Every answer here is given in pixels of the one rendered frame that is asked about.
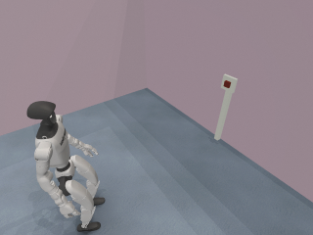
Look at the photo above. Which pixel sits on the right robot foot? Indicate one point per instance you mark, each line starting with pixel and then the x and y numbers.
pixel 92 226

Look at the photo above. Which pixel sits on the robot left upper arm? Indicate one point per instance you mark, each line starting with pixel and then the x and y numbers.
pixel 59 118

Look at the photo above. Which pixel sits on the right robot forearm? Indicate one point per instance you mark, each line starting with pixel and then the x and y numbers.
pixel 53 190

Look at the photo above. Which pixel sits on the robot right hand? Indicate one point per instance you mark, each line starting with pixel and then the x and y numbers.
pixel 68 210

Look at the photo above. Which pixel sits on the left robot forearm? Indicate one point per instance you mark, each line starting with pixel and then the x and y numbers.
pixel 75 142

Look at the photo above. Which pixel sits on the robot right upper arm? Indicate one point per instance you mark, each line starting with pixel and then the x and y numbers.
pixel 43 154

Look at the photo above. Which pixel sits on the button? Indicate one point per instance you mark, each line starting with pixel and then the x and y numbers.
pixel 227 84

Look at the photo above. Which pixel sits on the panel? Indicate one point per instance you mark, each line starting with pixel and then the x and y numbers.
pixel 225 104

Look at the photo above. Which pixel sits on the left robot shin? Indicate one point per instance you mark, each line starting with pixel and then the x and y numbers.
pixel 93 191

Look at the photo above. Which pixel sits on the robot left hand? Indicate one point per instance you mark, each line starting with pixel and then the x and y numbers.
pixel 86 150

